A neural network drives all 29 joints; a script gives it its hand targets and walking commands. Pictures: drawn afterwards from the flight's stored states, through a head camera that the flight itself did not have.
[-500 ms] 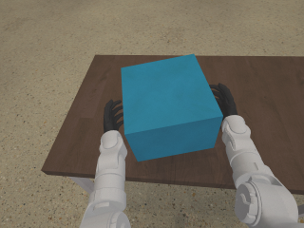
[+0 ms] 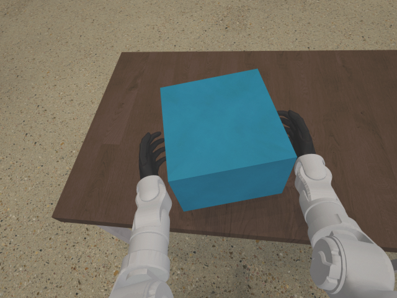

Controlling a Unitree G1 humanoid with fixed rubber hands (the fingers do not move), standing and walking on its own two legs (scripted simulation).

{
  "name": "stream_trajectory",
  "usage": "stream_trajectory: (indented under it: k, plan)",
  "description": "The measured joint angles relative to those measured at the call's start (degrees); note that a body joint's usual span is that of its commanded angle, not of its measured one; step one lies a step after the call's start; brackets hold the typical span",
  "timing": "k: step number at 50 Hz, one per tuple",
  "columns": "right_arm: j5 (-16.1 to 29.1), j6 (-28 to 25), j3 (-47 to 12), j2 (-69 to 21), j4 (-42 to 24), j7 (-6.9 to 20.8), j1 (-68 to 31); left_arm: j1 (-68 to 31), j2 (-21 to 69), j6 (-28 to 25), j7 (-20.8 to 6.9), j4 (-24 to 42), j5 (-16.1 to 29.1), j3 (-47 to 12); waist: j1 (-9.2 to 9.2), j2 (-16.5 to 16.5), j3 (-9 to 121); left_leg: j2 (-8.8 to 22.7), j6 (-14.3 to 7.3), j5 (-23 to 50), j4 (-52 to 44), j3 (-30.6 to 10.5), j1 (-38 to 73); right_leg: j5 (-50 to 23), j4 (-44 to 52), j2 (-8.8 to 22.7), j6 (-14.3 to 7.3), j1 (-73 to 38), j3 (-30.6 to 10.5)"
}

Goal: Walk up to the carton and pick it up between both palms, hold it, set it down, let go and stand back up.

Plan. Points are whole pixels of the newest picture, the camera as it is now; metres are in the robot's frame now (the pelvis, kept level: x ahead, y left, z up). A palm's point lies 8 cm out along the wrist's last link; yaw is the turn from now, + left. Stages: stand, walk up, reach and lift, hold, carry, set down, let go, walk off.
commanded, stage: set down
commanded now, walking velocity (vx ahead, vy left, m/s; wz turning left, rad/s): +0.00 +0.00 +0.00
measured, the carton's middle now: (220, 140) +0.45 +0.01 +0.00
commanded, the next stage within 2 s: none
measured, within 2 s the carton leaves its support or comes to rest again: rests again in 0.82 s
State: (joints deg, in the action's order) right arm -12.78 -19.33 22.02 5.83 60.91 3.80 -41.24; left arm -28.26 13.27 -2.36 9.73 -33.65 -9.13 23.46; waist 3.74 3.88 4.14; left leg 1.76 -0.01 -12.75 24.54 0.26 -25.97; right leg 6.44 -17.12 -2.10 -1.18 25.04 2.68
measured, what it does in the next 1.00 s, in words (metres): stands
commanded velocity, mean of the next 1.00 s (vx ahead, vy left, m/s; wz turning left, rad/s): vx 0.00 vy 0.00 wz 0.00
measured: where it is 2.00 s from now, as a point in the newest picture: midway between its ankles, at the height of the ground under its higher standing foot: outside the picture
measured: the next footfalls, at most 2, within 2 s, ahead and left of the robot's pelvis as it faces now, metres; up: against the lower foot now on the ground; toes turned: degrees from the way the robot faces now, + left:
none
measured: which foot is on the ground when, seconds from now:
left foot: down 0.00-1.00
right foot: down 0.00-1.00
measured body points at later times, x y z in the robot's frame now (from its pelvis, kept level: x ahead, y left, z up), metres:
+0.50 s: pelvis +0.01 -0.01 -0.01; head +0.14 -0.04 +0.42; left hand +0.37 +0.15 -0.03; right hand +0.45 -0.16 -0.03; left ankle -0.02 +0.11 -0.74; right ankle +0.00 -0.11 -0.74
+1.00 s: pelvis +0.01 -0.02 -0.02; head +0.20 -0.05 +0.39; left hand +0.37 +0.15 -0.07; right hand +0.45 -0.16 -0.08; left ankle -0.02 +0.11 -0.74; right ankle +0.00 -0.11 -0.74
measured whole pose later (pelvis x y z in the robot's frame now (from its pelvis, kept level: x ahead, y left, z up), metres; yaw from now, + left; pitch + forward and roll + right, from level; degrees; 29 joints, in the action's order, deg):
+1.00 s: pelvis +0.01 -0.02 -0.02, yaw -1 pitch +35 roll -1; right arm -12.8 -39.0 19.7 10.3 75.8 3.8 -46.6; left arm -28.2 12.8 -28.5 12.6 -47.2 -9.1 23.3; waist 6.8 3.9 12.3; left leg 2.4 0.9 -10.6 24.5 0.3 -48.5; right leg 5.2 -19.2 -2.6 -2.3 48.6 2.7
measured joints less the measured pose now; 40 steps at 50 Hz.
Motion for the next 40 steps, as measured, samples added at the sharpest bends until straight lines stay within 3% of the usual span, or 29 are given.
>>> stream_trajectory:
  k: [28,40]
  plan:
    - [-0.01,-9.34,-1.33,2.97,10.92,0.0,-3.69,0.0,-0.89,-13.52,2.13,-10.87,-0.01,-0.15,2.53,0.0,5.45,0.58,0.73,0.76,0.0,0.05,-12.45,-0.08,-1.56,-0.54,-0.89,13.29,0.0]
    - [-0.03,-15.99,-2.08,3.82,13.27,-0.04,-4.55,0.07,-0.8,-22.36,2.7,-13.53,-0.01,-0.16,2.91,0.0,8.05,0.59,0.81,1.54,0.0,0.05,-20.01,-0.8,-1.72,-0.54,-1.01,20.94,0.0]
